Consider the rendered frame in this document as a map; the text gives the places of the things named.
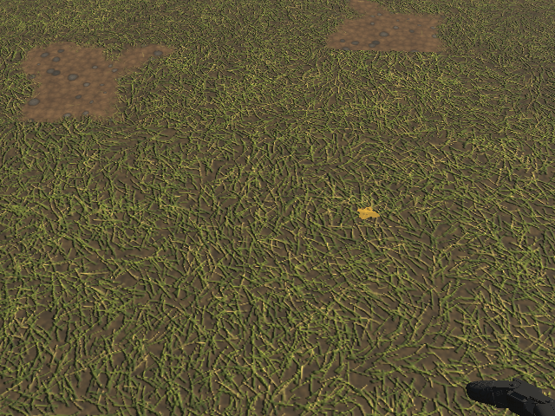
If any robot right hand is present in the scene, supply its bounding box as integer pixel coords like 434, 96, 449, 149
466, 378, 555, 416

